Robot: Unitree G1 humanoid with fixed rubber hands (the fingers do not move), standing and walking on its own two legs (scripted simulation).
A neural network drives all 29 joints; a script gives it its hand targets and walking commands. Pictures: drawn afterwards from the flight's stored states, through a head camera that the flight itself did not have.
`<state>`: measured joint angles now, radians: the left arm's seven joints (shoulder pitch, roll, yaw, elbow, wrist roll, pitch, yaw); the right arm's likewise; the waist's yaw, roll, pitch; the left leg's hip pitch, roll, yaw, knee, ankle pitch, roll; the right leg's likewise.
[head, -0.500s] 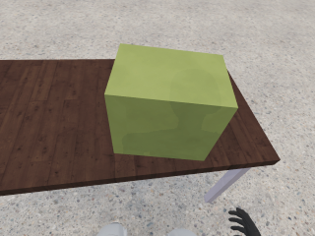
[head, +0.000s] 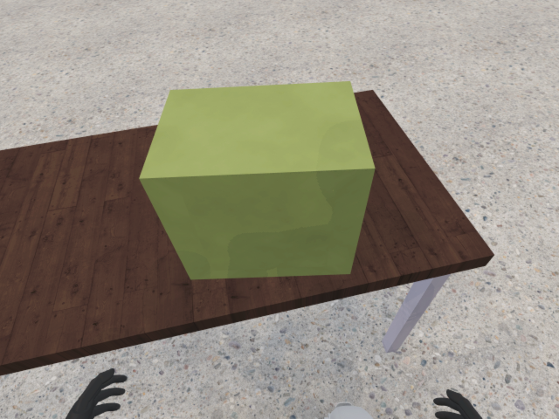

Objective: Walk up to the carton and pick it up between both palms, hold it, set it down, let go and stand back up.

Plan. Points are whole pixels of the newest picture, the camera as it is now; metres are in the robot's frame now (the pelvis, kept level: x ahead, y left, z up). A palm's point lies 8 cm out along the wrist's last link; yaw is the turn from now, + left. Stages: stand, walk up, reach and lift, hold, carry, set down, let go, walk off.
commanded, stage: walk up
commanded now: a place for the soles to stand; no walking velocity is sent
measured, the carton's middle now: (265, 187) +0.49 +0.03 +0.04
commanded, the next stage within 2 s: reach and lift in 1.22 s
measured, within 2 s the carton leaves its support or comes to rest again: neither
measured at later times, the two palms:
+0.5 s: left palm out of the picture +0.12 +0.27 -0.07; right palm out of the picture +0.14 -0.25 -0.07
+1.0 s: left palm (105, 408) +0.17 +0.25 -0.06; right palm out of the picture +0.14 -0.27 -0.06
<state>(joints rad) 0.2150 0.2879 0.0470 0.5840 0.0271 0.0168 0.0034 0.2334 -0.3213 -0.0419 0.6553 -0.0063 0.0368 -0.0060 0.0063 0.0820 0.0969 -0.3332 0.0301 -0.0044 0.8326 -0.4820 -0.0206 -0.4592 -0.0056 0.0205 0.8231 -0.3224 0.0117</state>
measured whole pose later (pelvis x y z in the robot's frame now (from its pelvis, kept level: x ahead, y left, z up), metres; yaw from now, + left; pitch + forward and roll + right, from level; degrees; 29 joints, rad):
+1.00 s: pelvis +0.03 -0.01 +0.02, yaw +2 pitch -2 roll +0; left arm 0.18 0.29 0.01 0.65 0.00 0.02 -0.02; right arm 0.28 -0.28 -0.02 0.62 0.00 0.01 0.01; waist -0.01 -0.02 0.06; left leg -0.21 0.02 -0.03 0.63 -0.38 -0.03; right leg -0.33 -0.01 0.01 0.64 -0.28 0.01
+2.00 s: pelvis +0.03 -0.01 +0.03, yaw +2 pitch -5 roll +0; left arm 0.07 0.28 0.05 0.64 -0.13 -0.09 0.01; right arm 0.09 -0.18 -0.03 0.74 0.10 -0.27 0.02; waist 0.02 -0.02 0.05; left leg -0.12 0.03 -0.02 0.55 -0.35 -0.04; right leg -0.23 -0.01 0.01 0.56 -0.25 0.01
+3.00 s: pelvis +0.03 +0.01 +0.04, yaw +1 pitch +0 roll +0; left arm -0.19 0.30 0.00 0.60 -0.32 -0.08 0.03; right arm -0.20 -0.45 0.10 0.72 0.46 -0.23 0.10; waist 0.04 0.03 -0.01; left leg -0.15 0.03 0.01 0.45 -0.30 -0.02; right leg -0.25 -0.01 0.05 0.43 -0.17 0.03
